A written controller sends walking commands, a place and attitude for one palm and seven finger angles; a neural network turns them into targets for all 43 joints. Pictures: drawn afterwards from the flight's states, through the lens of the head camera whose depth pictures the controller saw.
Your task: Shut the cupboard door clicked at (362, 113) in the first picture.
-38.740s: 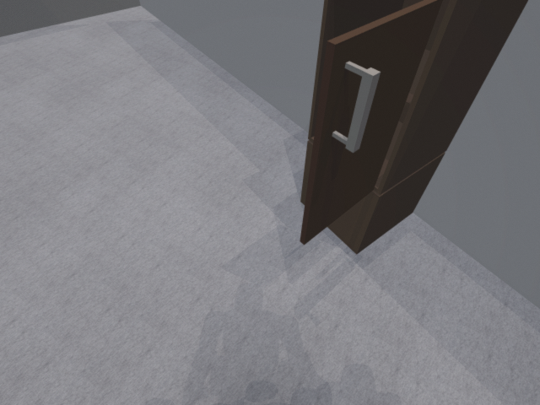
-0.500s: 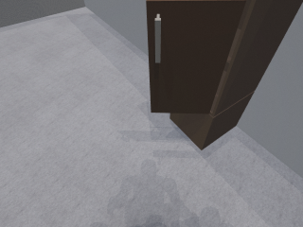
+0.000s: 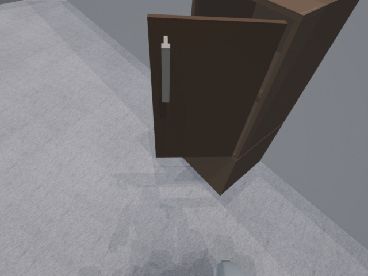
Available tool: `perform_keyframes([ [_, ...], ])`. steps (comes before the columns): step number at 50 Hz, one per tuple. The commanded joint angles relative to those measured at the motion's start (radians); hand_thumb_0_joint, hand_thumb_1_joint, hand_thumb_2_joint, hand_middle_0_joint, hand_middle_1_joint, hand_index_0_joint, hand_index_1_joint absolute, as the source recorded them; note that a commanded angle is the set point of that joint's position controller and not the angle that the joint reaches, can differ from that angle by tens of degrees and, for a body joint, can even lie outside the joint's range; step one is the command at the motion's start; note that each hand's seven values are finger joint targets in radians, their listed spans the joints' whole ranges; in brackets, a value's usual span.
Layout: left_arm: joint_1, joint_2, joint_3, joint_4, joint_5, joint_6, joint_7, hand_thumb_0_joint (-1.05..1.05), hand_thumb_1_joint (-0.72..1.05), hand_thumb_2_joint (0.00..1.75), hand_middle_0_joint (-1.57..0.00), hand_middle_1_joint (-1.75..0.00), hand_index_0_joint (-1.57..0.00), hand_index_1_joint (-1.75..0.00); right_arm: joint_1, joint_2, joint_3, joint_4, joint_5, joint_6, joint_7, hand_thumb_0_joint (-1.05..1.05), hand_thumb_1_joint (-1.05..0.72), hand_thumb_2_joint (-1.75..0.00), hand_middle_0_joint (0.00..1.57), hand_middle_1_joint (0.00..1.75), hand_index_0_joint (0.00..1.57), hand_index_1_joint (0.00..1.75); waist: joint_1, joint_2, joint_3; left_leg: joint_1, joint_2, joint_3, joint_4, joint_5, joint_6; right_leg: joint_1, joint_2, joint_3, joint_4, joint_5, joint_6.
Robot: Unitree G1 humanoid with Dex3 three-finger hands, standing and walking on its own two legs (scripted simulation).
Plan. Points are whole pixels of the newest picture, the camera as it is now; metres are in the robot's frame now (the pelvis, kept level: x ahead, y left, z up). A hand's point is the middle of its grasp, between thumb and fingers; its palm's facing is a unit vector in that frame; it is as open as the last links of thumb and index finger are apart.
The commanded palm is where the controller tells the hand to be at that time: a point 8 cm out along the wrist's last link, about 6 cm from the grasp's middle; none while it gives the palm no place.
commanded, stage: take the last steps up to it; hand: left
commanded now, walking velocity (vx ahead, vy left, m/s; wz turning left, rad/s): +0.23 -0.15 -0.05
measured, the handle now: (165, 71) +0.59 +0.08 +0.11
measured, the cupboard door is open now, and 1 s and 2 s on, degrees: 52 52 52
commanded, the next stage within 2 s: come to a stop and stand still in 0.14 s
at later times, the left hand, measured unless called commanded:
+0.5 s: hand (146, 250) +0.21 +0.10 -0.19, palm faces +0.04 -0.98 -0.20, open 7.3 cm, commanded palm none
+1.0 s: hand (137, 258) +0.19 +0.12 -0.19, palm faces -0.01 -0.98 -0.22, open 7.4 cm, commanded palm none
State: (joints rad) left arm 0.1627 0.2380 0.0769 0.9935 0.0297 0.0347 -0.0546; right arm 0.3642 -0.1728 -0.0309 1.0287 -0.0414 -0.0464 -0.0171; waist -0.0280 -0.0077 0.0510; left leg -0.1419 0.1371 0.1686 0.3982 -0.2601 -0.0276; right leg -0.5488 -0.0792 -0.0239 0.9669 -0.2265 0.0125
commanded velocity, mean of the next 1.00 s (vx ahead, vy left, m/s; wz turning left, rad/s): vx -0.07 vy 0.01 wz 0.00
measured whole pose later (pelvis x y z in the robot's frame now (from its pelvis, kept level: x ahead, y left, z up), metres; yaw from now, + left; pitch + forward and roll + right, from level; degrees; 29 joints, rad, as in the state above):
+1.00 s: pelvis +0.13 -0.08 -0.01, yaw -2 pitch +0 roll -3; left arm 0.20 0.23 0.05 1.00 0.02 0.07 0.02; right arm 0.20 -0.17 -0.04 1.00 -0.03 0.03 -0.01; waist -0.02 0.00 0.05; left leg -0.36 0.03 0.07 0.42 -0.07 0.06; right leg -0.20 -0.02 0.00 0.67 -0.46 0.01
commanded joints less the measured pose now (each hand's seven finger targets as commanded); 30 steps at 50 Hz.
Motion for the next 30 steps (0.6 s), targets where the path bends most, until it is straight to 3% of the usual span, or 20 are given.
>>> perform_keyframes([
  [1, -0.059, 0.0, -0.013, -0.068, -0.002, -0.021, -0.002, 0.0, 0.9, 0.9, -0.2, -0.3, -0.2, -0.3, 0.041, -0.206, -0.062, -0.032, 0.001, -0.003, -0.004, 0.0, -0.9, -0.9, 0.2, 0.3, 0.2, 0.3, -0.018, 0.181, 0.044, -0.031, 0.185, -0.075, -0.196, 0.107, 0.115, 0.034, 0.006, -0.057, -0.208, 0.067, 0.017],
  [3, -0.08, 0.017, -0.012, -0.075, -0.002, -0.029, 0.001, 0.0, 0.9, 0.9, -0.2, -0.3, -0.2, -0.3, 0.052, -0.205, -0.065, -0.025, 0.0, 0.002, -0.001, 0.0, -0.9, -0.9, 0.2, 0.3, 0.2, 0.3, -0.027, 0.191, 0.046, -0.028, 0.193, -0.081, -0.157, 0.146, 0.112, 0.086, 0.018, -0.07, -0.288, 0.055, 0.006],
  [5, -0.036, 0.027, -0.009, -0.059, -0.001, -0.039, 0.004, 0.0, 0.9, 0.9, -0.2, -0.3, -0.2, -0.3, 0.038, -0.219, -0.071, -0.021, 0.001, 0.008, -0.001, 0.0, -0.9, -0.9, 0.2, 0.3, 0.2, 0.3, -0.003, 0.178, 0.003, -0.002, 0.192, -0.058, -0.08, 0.235, 0.094, 0.188, 0.044, -0.098, -0.374, 0.068, -0.007],
  [7, 0.158, 0.09, 0.007, 0.006, -0.001, -0.06, 0.015, 0.0, 0.9, 0.9, -0.2, -0.3, -0.2, -0.3, 0.023, -0.207, -0.068, -0.015, 0.011, 0.011, 0.005, 0.0, -0.9, -0.9, 0.2, 0.3, 0.2, 0.3, 0.088, 0.066, -0.095, -0.058, 0.117, 0.008, 0.163, 0.31, 0.041, 0.463, 0.069, -0.087, -0.492, 0.095, -0.031],
  [8, 0.277, 0.179, 0.026, 0.043, 0.007, -0.073, 0.03, 0.0, 0.9, 0.9, -0.2, -0.3, -0.2, -0.3, 0.031, -0.143, -0.054, -0.024, 0.021, 0.012, 0.015, 0.0, -0.9, -0.9, 0.2, 0.3, 0.2, 0.3, 0.138, -0.138, -0.163, -0.257, 0.025, 0.06, 0.413, 0.09, 0.014, 0.666, -0.099, 0.108, -0.559, 0.082, -0.086],
  [9, 0.342, 0.251, 0.039, 0.068, -0.001, -0.078, 0.042, 0.0, 0.9, 0.9, -0.2, -0.3, -0.2, -0.3, 0.02, -0.072, -0.033, -0.058, 0.033, 0.014, 0.013, 0.0, -0.9, -0.9, 0.2, 0.3, 0.2, 0.3, 0.142, -0.353, -0.209, -0.404, -0.096, 0.001, 0.676, -0.406, 0.004, 0.71, -0.29, 0.381, -0.654, 0.204, -0.17],
  [10, 0.305, 0.238, 0.034, 0.059, -0.011, -0.076, 0.05, 0.0, 0.9, 0.9, -0.2, -0.3, -0.2, -0.3, -0.013, -0.09, -0.032, -0.07, 0.036, 0.021, 0.007, 0.0, -0.9, -0.9, 0.2, 0.3, 0.2, 0.3, 0.13, -0.248, -0.174, -0.439, -0.062, -0.109, 0.791, -0.397, 0.025, 0.635, -0.304, 0.384, -0.697, 0.209, -0.205],
  [11, 0.237, 0.19, 0.03, 0.052, -0.005, -0.08, 0.06, 0.0, 0.9, 0.9, -0.2, -0.3, -0.2, -0.3, -0.04, -0.071, -0.032, -0.073, 0.036, 0.016, 0.007, 0.0, -0.9, -0.9, 0.2, 0.3, 0.2, 0.3, 0.103, -0.275, -0.149, -0.507, -0.039, -0.13, 0.837, -0.326, 0.022, 0.646, -0.263, 0.335, -0.669, 0.343, -0.216],
  [12, 0.186, 0.149, 0.015, 0.044, -0.01, -0.081, 0.067, 0.0, 0.9, 0.9, -0.2, -0.3, -0.2, -0.3, -0.042, -0.091, -0.034, -0.06, 0.032, 0.013, 0.004, 0.0, -0.9, -0.9, 0.2, 0.3, 0.2, 0.3, 0.081, -0.269, -0.151, -0.504, -0.023, -0.147, 0.853, -0.281, 0.012, 0.634, -0.25, 0.292, -0.624, 0.46, -0.225],
  [14, 0.097, 0.072, -0.013, 0.017, -0.012, -0.089, 0.079, 0.0, 0.9, 0.9, -0.2, -0.3, -0.2, -0.3, -0.031, -0.071, -0.02, -0.03, 0.027, 0.024, 0.001, 0.0, -0.9, -0.9, 0.2, 0.3, 0.2, 0.3, 0.024, -0.126, -0.133, -0.384, -0.015, -0.16, 0.742, -0.208, -0.007, 0.491, -0.212, 0.129, -0.601, 0.73, -0.197],
  [16, 0.045, 0.057, -0.029, 0.011, -0.007, -0.093, 0.085, 0.0, 0.9, 0.9, -0.2, -0.3, -0.2, -0.3, -0.001, -0.03, -0.002, -0.009, 0.03, 0.045, -0.001, 0.0, -0.9, -0.9, 0.2, 0.3, 0.2, 0.3, -0.016, -0.074, -0.131, -0.258, -0.045, -0.142, 0.585, -0.173, -0.019, 0.383, -0.197, 0.066, -0.601, 0.848, -0.175],
  [18, 0.036, 0.072, -0.028, 0.007, -0.003, -0.084, 0.09, 0.0, 0.9, 0.9, -0.2, -0.3, -0.2, -0.3, -0.023, -0.023, -0.001, -0.007, 0.041, 0.057, 0.0, 0.0, -0.9, -0.9, 0.2, 0.3, 0.2, 0.3, -0.009, -0.082, -0.121, -0.219, -0.08, -0.119, 0.445, -0.128, -0.022, 0.383, -0.182, 0.048, -0.585, 0.882, -0.175],
  [21, 0.081, 0.097, -0.008, 0.015, -0.008, -0.062, 0.099, 0.0, 0.9, 0.9, -0.2, -0.3, -0.2, -0.3, -0.086, -0.068, -0.015, -0.039, 0.035, 0.074, -0.001, 0.0, -0.9, -0.9, 0.2, 0.3, 0.2, 0.3, 0.021, -0.1, -0.115, -0.252, -0.115, -0.108, 0.347, -0.1, -0.02, 0.477, -0.215, 0.094, -0.548, 0.894, -0.196],
  [24, 0.086, 0.113, 0.007, 0.013, -0.01, -0.046, 0.106, 0.0, 0.9, 0.9, -0.2, -0.3, -0.2, -0.3, -0.133, -0.102, -0.031, -0.069, 0.03, 0.087, -0.003, 0.0, -0.9, -0.9, 0.2, 0.3, 0.2, 0.3, 0.021, -0.106, -0.076, -0.248, -0.112, -0.14, 0.272, -0.064, -0.01, 0.474, -0.254, 0.128, -0.502, 0.887, -0.207],
  [25, 0.087, 0.116, 0.007, 0.011, -0.012, -0.041, 0.107, 0.0, 0.9, 0.9, -0.2, -0.3, -0.2, -0.3, -0.141, -0.11, -0.033, -0.075, 0.028, 0.089, -0.002, 0.0, -0.9, -0.9, 0.2, 0.3, 0.2, 0.3, 0.019, -0.109, -0.07, -0.219, -0.105, -0.147, 0.21, -0.001, -0.003, 0.462, -0.244, 0.12, -0.474, 0.851, -0.19],
  [26, 0.083, 0.114, 0.007, 0.009, -0.017, -0.034, 0.108, 0.0, 0.9, 0.9, -0.2, -0.3, -0.2, -0.3, -0.136, -0.126, -0.037, -0.078, 0.027, 0.089, -0.002, 0.0, -0.9, -0.9, 0.2, 0.3, 0.2, 0.3, 0.011, -0.11, -0.068, -0.153, -0.072, -0.165, 0.147, 0.196, 0.012, 0.415, -0.214, 0.098, -0.438, 0.754, -0.156],
  [27, 0.094, 0.095, 0.003, -0.003, -0.023, -0.026, 0.11, 0.0, 0.9, 0.9, -0.2, -0.3, -0.2, -0.3, -0.119, -0.164, -0.043, -0.081, 0.023, 0.084, -0.003, 0.0, -0.9, -0.9, 0.2, 0.3, 0.2, 0.3, 0.009, -0.017, -0.105, -0.008, 0.029, -0.237, 0.12, 0.64, 0.056, 0.314, -0.145, 0.036, -0.389, 0.525, -0.09],
  [28, 0.105, 0.059, -0.009, -0.024, -0.024, -0.019, 0.115, 0.0, 0.9, 0.9, -0.2, -0.3, -0.2, -0.3, -0.092, -0.216, -0.052, -0.085, 0.022, 0.081, -0.006, 0.0, -0.9, -0.9, 0.2, 0.3, 0.2, 0.3, 0.003, 0.144, -0.135, 0.09, 0.185, -0.38, 0.114, 1.016, 0.144, 0.205, -0.03, -0.046, -0.292, 0.095, -0.017],
  [29, 0.1, 0.049, -0.016, -0.038, -0.027, -0.011, 0.119, 0.0, 0.9, 0.9, -0.2, -0.3, -0.2, -0.3, -0.065, -0.25, -0.057, -0.089, 0.021, 0.082, -0.006, 0.0, -0.9, -0.9, 0.2, 0.3, 0.2, 0.3, -0.016, 0.237, -0.166, 0.086, 0.28, -0.444, 0.027, 1.211, 0.253, 0.187, 0.069, -0.047, -0.039, -0.446, 0.009],
  [30, 0.087, 0.065, -0.014, -0.042, -0.023, 0.003, 0.12, 0.0, 0.9, 0.9, -0.2, -0.3, -0.2, -0.3, -0.089, -0.254, -0.05, -0.1, 0.019, 0.082, -0.018, 0.0, -0.9, -0.9, 0.2, 0.3, 0.2, 0.3, -0.019, 0.176, -0.163, 0.016, 0.277, -0.421, 0.009, 1.1, 0.29, 0.198, 0.095, 0.048, 0.15, -0.501, 0.003],
])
